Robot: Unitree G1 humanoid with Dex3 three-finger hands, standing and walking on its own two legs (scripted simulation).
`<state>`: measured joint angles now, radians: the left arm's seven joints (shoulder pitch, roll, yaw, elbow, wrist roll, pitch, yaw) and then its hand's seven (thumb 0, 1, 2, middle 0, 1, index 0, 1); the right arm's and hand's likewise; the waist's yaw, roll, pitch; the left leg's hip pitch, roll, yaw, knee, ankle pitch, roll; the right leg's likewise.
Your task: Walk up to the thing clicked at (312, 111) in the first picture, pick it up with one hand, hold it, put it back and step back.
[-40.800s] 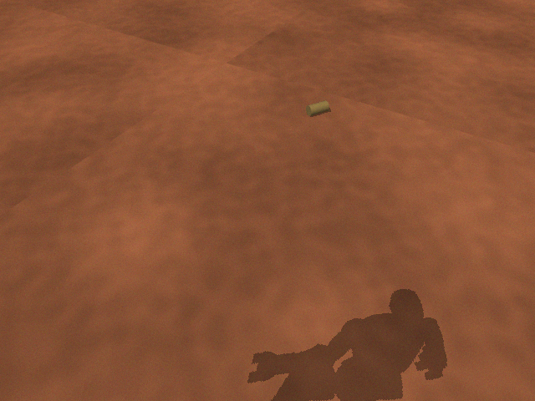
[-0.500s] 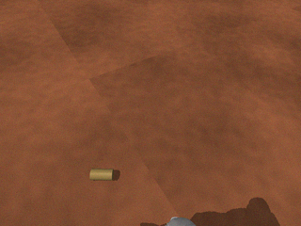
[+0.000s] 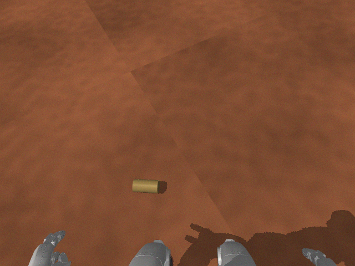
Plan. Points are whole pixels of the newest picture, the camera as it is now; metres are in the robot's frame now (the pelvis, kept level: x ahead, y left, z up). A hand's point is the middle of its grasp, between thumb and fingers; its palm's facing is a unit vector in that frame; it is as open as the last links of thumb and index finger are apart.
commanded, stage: stand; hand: left
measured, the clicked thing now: (146, 186) +0.51 +0.24 -0.70
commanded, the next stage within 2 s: none
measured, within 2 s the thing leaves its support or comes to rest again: neither
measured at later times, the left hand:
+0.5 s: hand out of the picture +0.07 +0.23 -0.11, palm faces -0.03 -0.94 -0.35, open 7.4 cm
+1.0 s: hand out of the picture +0.11 +0.24 -0.11, palm faces -0.02 -0.94 -0.33, open 7.4 cm
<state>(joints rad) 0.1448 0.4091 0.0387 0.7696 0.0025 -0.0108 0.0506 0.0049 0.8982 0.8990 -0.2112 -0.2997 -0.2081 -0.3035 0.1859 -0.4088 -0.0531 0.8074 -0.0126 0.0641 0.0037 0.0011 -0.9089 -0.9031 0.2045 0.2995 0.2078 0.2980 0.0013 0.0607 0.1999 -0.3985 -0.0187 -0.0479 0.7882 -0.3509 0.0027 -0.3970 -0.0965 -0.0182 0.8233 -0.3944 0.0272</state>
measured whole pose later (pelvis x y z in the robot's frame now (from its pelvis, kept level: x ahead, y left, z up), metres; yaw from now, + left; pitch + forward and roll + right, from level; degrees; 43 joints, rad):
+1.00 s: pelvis +0.01 -0.02 +0.04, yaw -1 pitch -3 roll +0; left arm 0.06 0.35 0.03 1.14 0.00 -0.01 -0.02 0.01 0.90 0.90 -0.21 -0.30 -0.20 -0.30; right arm 0.09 -0.35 0.01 1.13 -0.01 -0.02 0.01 0.00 -0.91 -0.90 0.20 0.30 0.21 0.30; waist -0.01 0.01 0.06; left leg -0.14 0.05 -0.05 0.34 -0.15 -0.05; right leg -0.11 0.02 0.01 0.36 -0.20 -0.01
